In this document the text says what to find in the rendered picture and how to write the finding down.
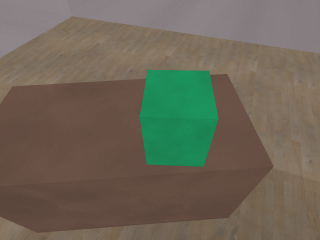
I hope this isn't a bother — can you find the pedestal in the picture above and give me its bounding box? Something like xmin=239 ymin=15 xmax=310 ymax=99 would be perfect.
xmin=0 ymin=74 xmax=274 ymax=233

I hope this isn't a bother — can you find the carton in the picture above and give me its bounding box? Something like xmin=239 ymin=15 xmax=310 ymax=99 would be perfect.
xmin=139 ymin=70 xmax=219 ymax=167

